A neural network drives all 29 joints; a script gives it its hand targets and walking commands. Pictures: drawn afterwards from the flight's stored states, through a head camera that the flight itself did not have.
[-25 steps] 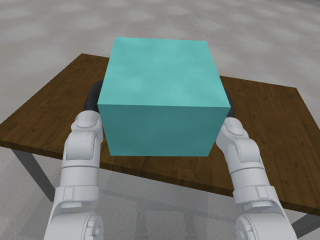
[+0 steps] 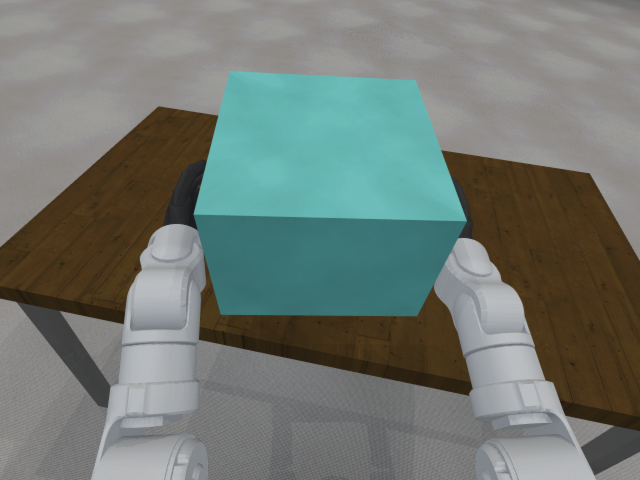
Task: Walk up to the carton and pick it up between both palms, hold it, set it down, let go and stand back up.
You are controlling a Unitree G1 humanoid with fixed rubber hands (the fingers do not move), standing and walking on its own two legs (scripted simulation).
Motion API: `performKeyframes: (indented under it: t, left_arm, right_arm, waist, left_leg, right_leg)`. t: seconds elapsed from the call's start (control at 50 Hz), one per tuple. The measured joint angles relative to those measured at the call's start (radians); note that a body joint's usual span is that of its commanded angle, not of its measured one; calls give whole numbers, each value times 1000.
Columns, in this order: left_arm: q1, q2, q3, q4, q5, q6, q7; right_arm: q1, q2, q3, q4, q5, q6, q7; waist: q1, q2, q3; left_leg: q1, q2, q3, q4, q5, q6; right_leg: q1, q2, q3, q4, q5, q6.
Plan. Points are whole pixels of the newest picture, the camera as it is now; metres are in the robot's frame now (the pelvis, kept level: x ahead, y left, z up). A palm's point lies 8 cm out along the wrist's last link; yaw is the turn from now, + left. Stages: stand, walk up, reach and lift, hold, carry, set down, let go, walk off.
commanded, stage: hold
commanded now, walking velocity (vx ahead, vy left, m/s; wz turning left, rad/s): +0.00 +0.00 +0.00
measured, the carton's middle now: (322, 192) +0.39 +0.00 +0.19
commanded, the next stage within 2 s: set down in 2.00 s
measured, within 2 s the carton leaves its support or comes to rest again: neither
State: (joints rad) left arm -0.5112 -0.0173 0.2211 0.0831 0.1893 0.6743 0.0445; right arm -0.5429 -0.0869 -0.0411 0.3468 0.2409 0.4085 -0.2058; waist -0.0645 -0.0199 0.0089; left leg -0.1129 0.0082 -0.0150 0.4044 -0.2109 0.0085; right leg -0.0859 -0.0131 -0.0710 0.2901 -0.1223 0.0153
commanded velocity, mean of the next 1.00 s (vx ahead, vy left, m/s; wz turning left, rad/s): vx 0.00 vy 0.00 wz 0.00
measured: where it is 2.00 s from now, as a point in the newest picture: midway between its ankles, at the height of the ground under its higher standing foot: outside the picture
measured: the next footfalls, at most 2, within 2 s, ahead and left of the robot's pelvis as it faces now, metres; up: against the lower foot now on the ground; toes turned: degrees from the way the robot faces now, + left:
none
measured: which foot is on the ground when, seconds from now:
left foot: down 0.00-1.00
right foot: down 0.00-1.00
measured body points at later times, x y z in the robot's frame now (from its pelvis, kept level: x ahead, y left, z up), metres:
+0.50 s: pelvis -0.01 +0.00 +0.00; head -0.04 +0.02 +0.45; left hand +0.37 +0.15 +0.16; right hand +0.37 -0.17 +0.16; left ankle +0.01 +0.11 -0.75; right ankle +0.03 -0.13 -0.75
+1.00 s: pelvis -0.01 +0.00 +0.00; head -0.04 +0.02 +0.45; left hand +0.37 +0.15 +0.16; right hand +0.37 -0.17 +0.16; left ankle +0.01 +0.11 -0.75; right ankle +0.03 -0.13 -0.75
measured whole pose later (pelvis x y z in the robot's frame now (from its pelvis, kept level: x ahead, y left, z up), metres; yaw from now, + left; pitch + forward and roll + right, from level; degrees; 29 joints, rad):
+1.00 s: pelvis -0.01 +0.00 +0.00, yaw +0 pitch -4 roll -1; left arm -0.56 -0.01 0.25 0.18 0.19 0.65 0.04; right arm -0.59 -0.07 -0.07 0.43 0.21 0.40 -0.19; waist -0.05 -0.03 0.00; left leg -0.13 0.01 -0.01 0.39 -0.19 0.01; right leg -0.11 -0.01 -0.07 0.30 -0.11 0.01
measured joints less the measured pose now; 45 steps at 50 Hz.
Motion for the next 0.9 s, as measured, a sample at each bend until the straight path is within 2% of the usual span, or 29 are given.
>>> performKeyframes:
  t: [0.24,0.44,0.68,0.9]
  left_arm:
    - [-6,4,-1,8,-2,9,4]
    - [-38,2,16,68,2,-4,3]
    - [-10,4,7,31,0,-4,3]
    - [-33,3,20,79,-4,-19,-3]
  right_arm:
    - [-9,5,-8,18,-6,1,6]
    - [-40,10,-30,66,-25,2,17]
    - [-23,6,-11,39,-12,-3,10]
    - [-25,16,-27,62,-26,-11,10]
  waist:
    - [6,-3,-1]
    - [7,-10,-14]
    - [2,-7,-11]
    - [8,-3,-19]
  left_leg:
    - [-9,1,1,5,4,0]
    - [-13,0,1,-8,14,-1]
    - [-8,4,-3,-4,12,-6]
    - [-17,-2,1,-10,20,-2]
  right_leg:
    - [-8,1,1,3,4,-2]
    - [-18,0,1,3,9,-5]
    - [-10,4,-2,1,8,-7]
    - [-28,-2,2,14,7,-6]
